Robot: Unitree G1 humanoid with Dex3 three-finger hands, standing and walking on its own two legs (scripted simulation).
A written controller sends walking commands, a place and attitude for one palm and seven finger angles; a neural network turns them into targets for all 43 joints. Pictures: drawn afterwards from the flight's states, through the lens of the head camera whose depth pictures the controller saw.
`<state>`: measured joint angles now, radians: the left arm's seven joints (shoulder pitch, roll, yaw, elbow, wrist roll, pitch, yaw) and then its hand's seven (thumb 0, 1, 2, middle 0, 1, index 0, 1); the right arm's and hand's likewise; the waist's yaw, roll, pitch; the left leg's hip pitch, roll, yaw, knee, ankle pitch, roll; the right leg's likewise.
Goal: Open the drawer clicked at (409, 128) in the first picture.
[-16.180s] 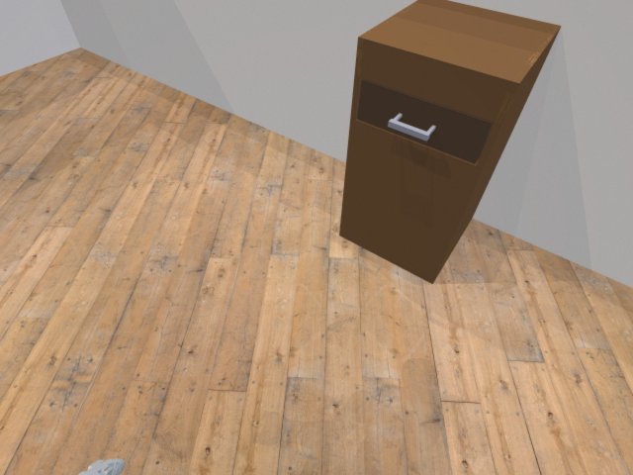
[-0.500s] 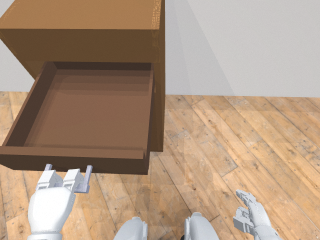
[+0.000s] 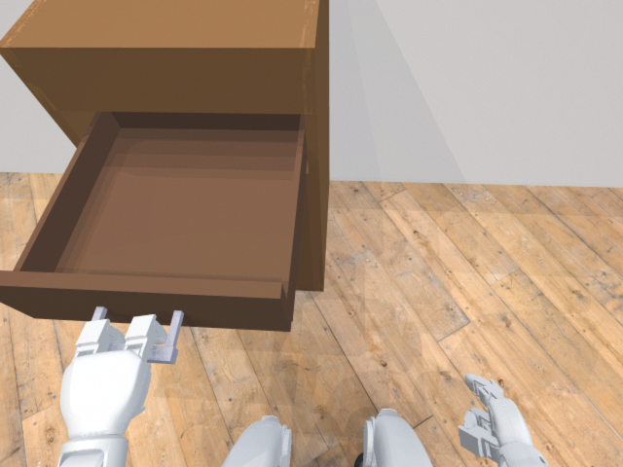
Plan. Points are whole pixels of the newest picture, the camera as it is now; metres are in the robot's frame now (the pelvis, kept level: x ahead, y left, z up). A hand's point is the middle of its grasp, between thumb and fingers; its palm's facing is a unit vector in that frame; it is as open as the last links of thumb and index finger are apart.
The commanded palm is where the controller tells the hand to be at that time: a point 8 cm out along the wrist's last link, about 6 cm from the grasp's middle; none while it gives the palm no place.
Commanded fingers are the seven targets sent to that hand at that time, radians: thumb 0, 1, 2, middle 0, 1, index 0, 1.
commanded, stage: open the thumb to release the handle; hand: left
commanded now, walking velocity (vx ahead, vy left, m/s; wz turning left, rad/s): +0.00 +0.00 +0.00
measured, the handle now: (132, 335) +0.27 +0.26 -0.02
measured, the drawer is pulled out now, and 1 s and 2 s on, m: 0.30 0.30 0.30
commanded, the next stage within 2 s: lift the hand off the handle in 0.22 s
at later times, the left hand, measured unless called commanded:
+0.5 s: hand (133, 384) +0.22 +0.25 -0.04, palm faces -0.03 -0.04 -1.00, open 13.7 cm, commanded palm +0.20 +0.24 +0.01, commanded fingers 0.00 -0.50 0.30 -0.30 -1.20 -0.30 -1.20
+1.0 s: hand (124, 375) +0.22 +0.25 -0.01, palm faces -0.03 -0.05 -1.00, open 13.8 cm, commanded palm +0.20 +0.25 +0.04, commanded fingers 0.00 -0.50 0.30 -0.30 -1.20 -0.30 -1.20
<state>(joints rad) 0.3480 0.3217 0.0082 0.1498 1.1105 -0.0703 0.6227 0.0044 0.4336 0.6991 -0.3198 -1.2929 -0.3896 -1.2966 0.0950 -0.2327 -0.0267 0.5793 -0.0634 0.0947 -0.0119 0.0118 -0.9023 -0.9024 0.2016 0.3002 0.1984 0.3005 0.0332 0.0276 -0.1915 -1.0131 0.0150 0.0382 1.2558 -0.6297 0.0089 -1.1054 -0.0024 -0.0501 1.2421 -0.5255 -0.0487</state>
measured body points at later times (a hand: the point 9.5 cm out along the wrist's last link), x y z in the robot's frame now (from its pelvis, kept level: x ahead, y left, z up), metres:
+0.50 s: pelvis -0.01 +0.00 +0.00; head +0.08 -0.02 +0.44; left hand +0.21 +0.25 +0.01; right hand +0.18 -0.24 -0.12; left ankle -0.02 +0.12 -0.63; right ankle +0.03 -0.09 -0.63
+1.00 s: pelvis +0.00 +0.00 +0.02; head +0.08 -0.02 +0.47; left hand +0.22 +0.25 +0.04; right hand +0.18 -0.24 -0.10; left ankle -0.02 +0.12 -0.63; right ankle +0.03 -0.09 -0.63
